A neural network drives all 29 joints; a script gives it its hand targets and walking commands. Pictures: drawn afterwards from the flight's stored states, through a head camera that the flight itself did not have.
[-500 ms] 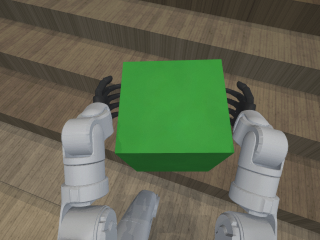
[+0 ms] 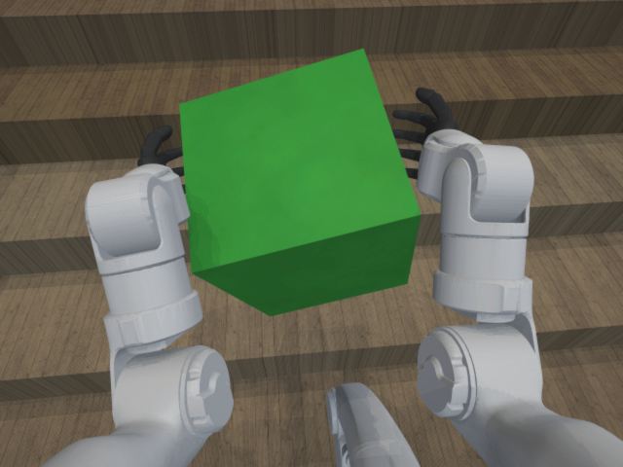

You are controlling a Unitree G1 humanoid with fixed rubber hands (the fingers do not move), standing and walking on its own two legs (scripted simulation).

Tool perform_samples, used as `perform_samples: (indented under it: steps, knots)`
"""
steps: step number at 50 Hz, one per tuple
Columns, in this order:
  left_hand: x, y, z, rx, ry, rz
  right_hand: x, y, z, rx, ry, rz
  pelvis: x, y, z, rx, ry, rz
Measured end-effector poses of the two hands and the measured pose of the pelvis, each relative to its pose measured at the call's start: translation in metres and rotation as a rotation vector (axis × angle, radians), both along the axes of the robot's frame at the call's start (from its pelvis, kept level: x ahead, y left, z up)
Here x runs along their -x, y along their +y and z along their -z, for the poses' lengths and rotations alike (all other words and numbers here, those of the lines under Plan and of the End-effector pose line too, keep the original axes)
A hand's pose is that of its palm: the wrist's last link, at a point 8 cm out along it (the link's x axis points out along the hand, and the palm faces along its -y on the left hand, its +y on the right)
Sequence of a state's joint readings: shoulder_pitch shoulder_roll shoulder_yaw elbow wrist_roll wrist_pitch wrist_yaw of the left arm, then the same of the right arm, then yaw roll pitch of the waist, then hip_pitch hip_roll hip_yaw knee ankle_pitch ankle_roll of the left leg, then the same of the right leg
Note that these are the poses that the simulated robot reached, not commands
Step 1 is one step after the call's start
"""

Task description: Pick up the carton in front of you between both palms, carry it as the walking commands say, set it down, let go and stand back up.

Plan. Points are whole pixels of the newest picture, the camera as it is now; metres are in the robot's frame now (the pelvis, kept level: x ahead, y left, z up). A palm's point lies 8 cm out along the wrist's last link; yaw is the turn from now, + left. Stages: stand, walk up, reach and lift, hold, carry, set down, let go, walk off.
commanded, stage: carry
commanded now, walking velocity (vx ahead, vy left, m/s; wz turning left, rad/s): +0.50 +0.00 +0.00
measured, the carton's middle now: (308, 206) +0.41 -0.05 +0.12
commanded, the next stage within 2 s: none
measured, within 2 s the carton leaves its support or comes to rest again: neither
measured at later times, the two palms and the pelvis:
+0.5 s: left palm out of the picture +0.66 +0.16 +0.30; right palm out of the picture +0.70 -0.13 +0.30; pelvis +0.30 -0.06 +0.15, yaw +2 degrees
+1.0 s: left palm out of the picture +1.00 +0.16 +0.49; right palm out of the picture +0.97 -0.13 +0.49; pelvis +0.60 +0.04 +0.30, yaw +0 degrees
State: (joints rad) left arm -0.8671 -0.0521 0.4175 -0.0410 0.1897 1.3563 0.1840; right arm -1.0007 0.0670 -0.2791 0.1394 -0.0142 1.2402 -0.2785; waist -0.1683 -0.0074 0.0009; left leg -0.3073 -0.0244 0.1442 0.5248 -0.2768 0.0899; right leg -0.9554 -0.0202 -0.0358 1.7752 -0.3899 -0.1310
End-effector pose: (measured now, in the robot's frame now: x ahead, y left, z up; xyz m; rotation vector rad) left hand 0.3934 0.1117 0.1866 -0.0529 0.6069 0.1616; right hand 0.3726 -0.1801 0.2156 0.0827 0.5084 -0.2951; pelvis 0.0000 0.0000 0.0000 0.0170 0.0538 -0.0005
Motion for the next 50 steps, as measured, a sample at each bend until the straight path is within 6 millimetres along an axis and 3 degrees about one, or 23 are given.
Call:
perform_samples:
  steps: [4, 11, 14, 18, 23, 30, 34, 38, 43, 46, 50]
  knots:
    - [-0.046, 0.011, -0.022, 0.013, 0.016, -0.029, -0.056, 0.011, -0.021, 0.023, 0.023, -0.046, -0.056, -0.017, -0.011, 0.035, 0.018, -0.027]
    - [-0.127, 0.025, -0.018, -0.003, 0.126, -0.135, -0.171, 0.027, -0.011, -0.008, 0.137, -0.166, -0.16, -0.055, -0.032, 0.081, 0.032, -0.041]
    - [-0.144, 0.036, -0.016, -0.034, 0.177, -0.22, -0.216, 0.04, -0.002, -0.055, 0.192, -0.236, -0.188, -0.065, -0.057, 0.089, 0.013, -0.022]
    - [-0.172, 0.04, -0.033, -0.016, 0.211, -0.271, -0.253, 0.046, -0.011, -0.101, 0.231, -0.235, -0.223, -0.067, -0.101, 0.092, 0.011, -0.038]
    - [-0.236, 0.043, -0.084, -0.004, 0.114, -0.267, -0.308, 0.047, -0.059, -0.075, 0.134, -0.241, -0.277, -0.065, -0.141, 0.05, 0.016, -0.049]
    - [-0.344, 0.047, -0.171, -0.074, -0.047, -0.19, -0.393, 0.048, -0.126, -0.085, -0.023, -0.201, -0.376, -0.03, -0.163, 0.002, 0.026, -0.025]
    - [-0.418, 0.047, -0.191, -0.088, -0.009, -0.107, -0.444, 0.05, -0.14, -0.062, 0.027, -0.161, -0.438, -0.002, -0.173, -0.036, 0.039, -0.026]
    - [-0.489, 0.034, -0.195, -0.045, 0.072, 0.01, -0.473, 0.038, -0.151, -0.03, 0.121, -0.041, -0.485, 0.026, -0.201, -0.04, -0.003, -0.027]
    - [-0.534, 0.027, -0.218, -0.011, 0.144, 0.026, -0.507, 0.031, -0.19, -0.051, 0.185, 0.04, -0.529, 0.036, -0.258, -0.03, -0.011, -0.02]
    - [-0.565, 0.034, -0.251, -0.026, 0.095, -0.001, -0.544, 0.037, -0.226, -0.047, 0.145, 0.033, -0.559, 0.04, -0.284, -0.005, -0.006, -0.002]
    - [-0.608, 0.045, -0.299, -0.014, -0.014, -0.027, -0.595, 0.049, -0.273, -0.005, 0.073, -0.007, -0.604, 0.035, -0.301, 0.006, 0.001, -0.004]
